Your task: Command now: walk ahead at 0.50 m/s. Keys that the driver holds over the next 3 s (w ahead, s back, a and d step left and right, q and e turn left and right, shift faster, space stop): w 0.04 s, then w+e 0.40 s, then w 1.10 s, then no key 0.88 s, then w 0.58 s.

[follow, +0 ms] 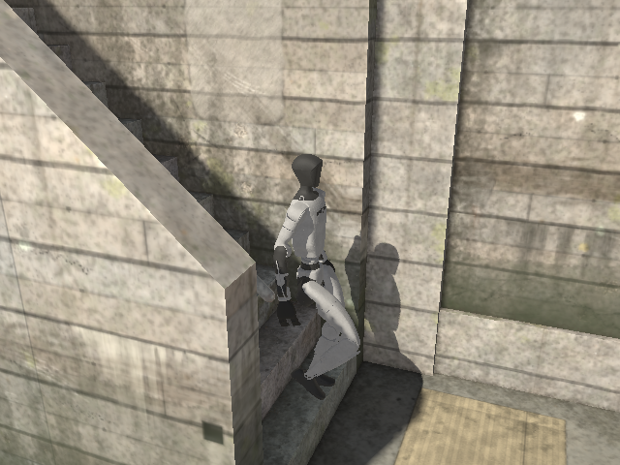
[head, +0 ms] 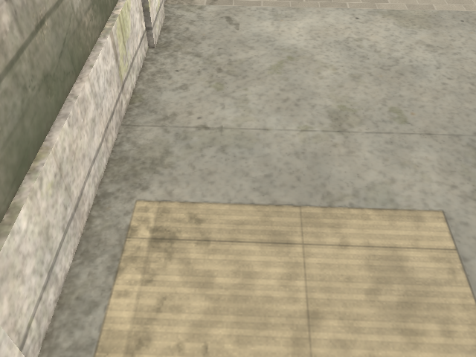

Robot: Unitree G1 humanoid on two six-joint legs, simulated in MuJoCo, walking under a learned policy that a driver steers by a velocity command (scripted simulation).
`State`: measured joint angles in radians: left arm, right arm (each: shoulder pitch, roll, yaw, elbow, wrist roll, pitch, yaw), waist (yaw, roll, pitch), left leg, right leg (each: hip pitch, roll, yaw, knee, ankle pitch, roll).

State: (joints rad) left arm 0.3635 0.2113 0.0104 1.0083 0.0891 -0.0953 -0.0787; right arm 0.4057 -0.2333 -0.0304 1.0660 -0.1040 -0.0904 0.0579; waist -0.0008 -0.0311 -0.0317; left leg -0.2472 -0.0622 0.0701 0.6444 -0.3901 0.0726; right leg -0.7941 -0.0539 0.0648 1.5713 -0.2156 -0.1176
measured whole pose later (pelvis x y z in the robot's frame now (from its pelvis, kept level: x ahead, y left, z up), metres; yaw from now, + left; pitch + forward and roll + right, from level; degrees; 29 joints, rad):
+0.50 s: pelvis +0.31 -0.06 -0.20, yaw -12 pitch +4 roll +0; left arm 0.27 0.18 0.03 0.96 0.00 -0.01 0.02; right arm 0.13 -0.18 -0.04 0.85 0.01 -0.09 -0.05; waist -0.01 0.01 -0.01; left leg -0.82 0.09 -0.07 1.32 -0.31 -0.05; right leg -0.38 0.11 0.07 0.55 -0.23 -0.08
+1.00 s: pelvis +0.60 -0.08 -0.18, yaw -15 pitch +4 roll -1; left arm 0.06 0.23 0.09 0.84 -0.02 -0.07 0.01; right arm 0.38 -0.20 -0.06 0.99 0.03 -0.09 -0.02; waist -0.07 -0.02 -0.01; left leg -0.14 -0.01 0.00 0.32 -0.23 0.04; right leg -0.66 -0.05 0.04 0.69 -0.02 -0.03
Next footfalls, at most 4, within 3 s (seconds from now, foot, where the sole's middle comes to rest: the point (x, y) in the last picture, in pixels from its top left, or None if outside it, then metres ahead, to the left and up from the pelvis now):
0.30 right None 0.36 -0.15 -0.97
0.68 left None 0.62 0.02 -0.97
1.18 right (327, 308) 0.82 -0.28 -0.97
1.68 left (281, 227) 1.18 -0.15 -0.97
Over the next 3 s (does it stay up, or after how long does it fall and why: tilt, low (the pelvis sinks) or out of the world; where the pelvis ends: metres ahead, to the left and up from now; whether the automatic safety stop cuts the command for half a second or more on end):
stays up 1.25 -0.28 -0.19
